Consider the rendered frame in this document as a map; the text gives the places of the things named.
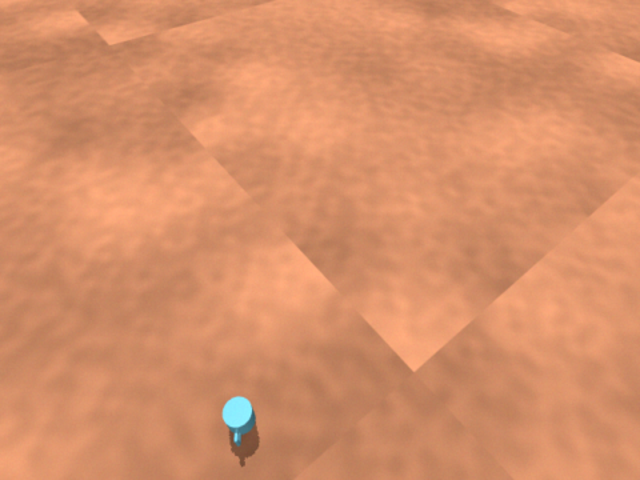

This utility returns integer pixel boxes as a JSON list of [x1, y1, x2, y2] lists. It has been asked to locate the mug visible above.
[[222, 396, 255, 446]]

